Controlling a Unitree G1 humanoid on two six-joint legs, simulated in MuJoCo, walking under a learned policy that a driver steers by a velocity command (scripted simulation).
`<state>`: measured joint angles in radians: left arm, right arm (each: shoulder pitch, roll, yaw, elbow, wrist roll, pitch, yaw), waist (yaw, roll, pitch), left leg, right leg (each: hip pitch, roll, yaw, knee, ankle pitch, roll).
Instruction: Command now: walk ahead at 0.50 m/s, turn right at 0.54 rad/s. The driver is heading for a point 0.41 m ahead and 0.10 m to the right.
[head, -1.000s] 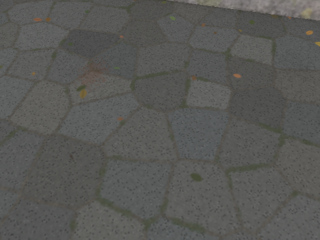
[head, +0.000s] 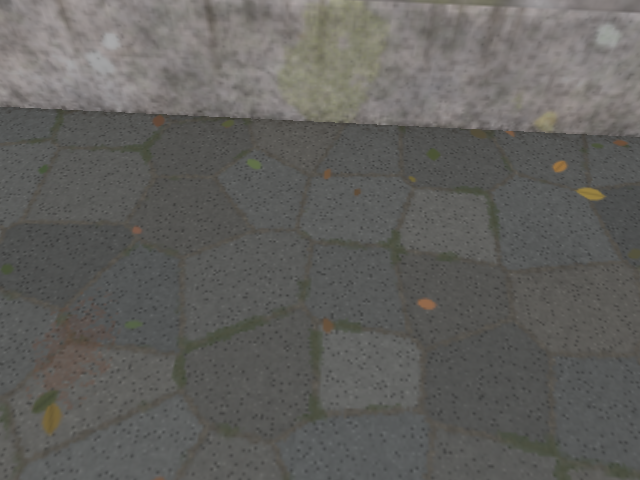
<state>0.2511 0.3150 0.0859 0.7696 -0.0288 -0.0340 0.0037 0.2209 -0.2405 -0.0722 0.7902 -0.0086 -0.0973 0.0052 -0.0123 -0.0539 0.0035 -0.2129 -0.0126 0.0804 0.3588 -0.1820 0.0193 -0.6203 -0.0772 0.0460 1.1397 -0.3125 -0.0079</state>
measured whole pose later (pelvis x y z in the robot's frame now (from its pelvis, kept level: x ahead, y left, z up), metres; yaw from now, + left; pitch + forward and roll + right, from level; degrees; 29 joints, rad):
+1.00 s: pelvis +0.36 -0.09 -0.01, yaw -19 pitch +1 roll +0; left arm 0.23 0.24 0.03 0.82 0.01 0.03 0.01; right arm 0.08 -0.22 -0.03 0.79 -0.01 -0.03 0.02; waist 0.01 -0.01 0.01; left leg -0.39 0.00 0.02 0.56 -0.18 0.02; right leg -0.15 0.04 0.05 0.54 -0.41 -0.03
